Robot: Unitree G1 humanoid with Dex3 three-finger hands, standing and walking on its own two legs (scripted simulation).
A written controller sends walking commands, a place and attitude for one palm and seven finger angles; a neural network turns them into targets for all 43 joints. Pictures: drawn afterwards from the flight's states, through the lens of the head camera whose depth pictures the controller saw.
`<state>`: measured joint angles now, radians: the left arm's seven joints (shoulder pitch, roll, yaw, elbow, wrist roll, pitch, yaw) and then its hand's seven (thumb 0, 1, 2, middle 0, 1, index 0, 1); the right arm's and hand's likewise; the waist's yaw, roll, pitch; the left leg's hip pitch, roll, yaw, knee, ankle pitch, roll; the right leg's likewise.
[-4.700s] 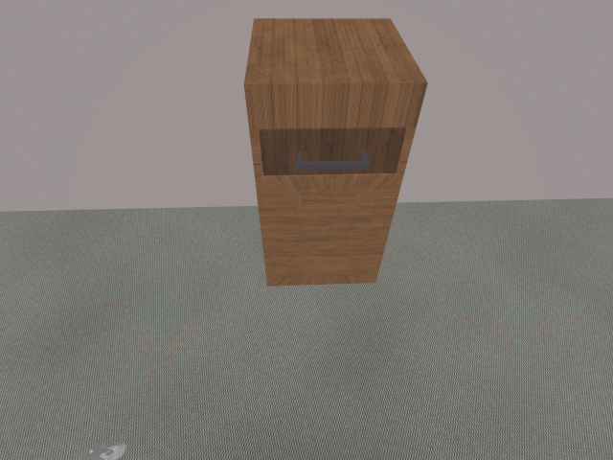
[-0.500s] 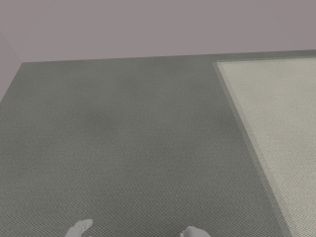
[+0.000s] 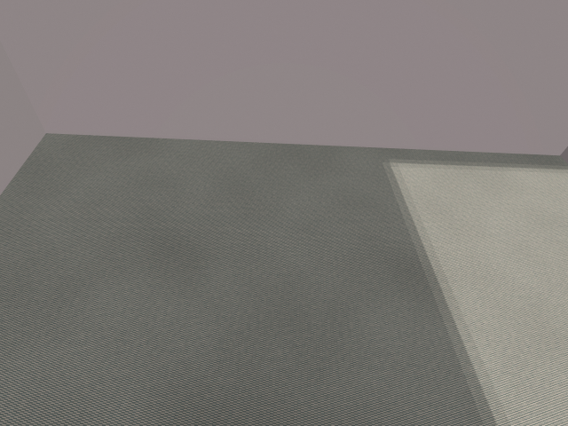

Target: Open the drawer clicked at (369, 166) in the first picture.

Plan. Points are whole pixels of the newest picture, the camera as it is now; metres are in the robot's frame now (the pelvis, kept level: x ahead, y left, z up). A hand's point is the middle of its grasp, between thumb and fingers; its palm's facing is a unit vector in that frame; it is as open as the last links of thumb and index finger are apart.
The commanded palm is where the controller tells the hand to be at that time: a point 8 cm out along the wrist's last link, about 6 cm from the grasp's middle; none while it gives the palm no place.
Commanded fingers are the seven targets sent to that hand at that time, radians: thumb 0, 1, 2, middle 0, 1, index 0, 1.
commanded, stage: turn to face it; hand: left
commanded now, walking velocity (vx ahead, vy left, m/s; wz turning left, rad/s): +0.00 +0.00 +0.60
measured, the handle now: out of the picture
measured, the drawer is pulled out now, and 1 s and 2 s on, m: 0.00 0.00 0.00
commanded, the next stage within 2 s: none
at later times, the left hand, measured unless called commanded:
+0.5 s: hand out of the picture +0.01 +0.17 -0.13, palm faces +0.32 -0.90 -0.29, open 7.4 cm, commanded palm none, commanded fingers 0.00 0.90 0.90 -0.20 -0.30 -0.20 -0.30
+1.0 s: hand out of the picture -0.17 +0.20 -0.17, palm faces +0.61 -0.75 -0.26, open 7.4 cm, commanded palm none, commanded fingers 0.00 0.90 0.90 -0.20 -0.30 -0.20 -0.30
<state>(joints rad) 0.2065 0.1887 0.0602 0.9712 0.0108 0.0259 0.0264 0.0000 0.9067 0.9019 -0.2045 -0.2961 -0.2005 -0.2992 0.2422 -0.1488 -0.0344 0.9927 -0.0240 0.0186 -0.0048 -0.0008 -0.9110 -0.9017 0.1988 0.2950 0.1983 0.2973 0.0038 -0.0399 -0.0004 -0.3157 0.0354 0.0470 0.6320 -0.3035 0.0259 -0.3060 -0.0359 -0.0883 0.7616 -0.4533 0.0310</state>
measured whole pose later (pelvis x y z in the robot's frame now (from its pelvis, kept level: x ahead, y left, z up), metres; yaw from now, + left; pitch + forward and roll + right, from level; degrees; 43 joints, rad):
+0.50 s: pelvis -0.04 -0.05 +0.01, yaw +17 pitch +0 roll +1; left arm 0.18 0.17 0.05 0.90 0.01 0.03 0.03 0.00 0.91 0.90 -0.20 -0.30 -0.20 -0.30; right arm 0.25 -0.26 -0.11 0.96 -0.03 0.09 0.02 0.00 -0.91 -0.90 0.20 0.30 0.20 0.30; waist -0.03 0.06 0.03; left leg -0.55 -0.05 -0.06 1.01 -0.39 -0.05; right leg -0.22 -0.05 -0.08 0.52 -0.30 -0.01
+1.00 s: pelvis -0.08 -0.01 +0.01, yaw +35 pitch +1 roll -1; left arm 0.23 0.28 0.09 0.94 0.01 0.07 0.01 0.00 0.91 0.90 -0.20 -0.30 -0.20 -0.30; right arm 0.14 -0.21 -0.05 0.88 -0.02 0.02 0.01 0.00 -0.91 -0.90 0.20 0.30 0.20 0.30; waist 0.02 -0.04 0.08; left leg -0.29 0.01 0.02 0.56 -0.29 0.04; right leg -0.50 -0.12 -0.06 1.14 -0.44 0.10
